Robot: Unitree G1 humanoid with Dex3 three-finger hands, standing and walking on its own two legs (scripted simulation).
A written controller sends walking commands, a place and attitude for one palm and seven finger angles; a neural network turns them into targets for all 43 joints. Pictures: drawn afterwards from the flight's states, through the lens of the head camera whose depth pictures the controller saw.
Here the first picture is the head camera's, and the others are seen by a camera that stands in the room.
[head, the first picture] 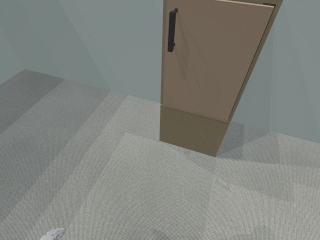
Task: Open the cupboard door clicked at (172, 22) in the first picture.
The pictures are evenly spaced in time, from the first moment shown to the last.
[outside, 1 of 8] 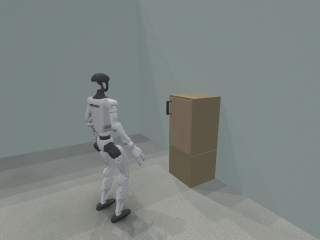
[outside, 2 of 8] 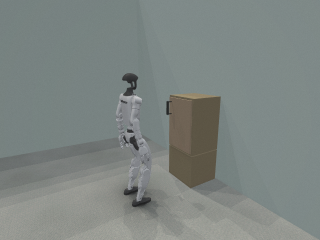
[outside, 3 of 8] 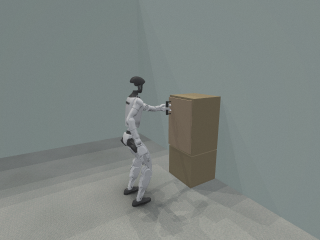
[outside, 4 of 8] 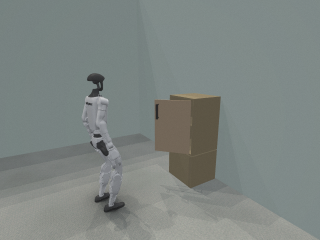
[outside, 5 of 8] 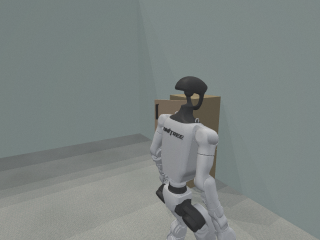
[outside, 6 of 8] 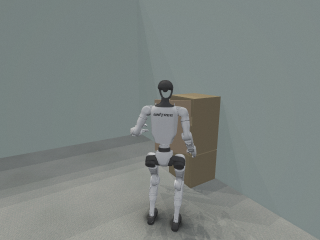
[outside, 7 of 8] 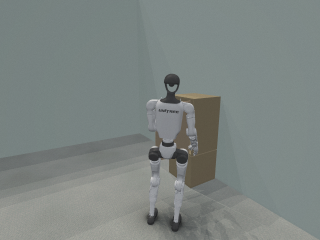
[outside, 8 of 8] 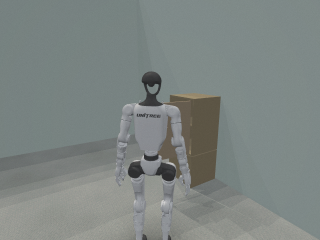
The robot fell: no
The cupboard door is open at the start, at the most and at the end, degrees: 0 84 83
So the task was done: yes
